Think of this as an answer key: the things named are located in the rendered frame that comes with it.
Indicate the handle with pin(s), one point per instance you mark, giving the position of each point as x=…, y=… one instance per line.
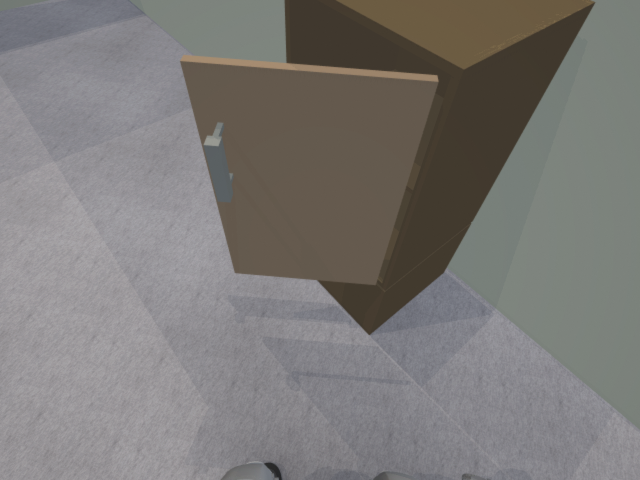
x=215, y=153

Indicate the cupboard door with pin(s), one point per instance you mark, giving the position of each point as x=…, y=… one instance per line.
x=321, y=158

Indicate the robot left shin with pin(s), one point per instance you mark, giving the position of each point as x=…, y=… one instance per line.
x=257, y=462

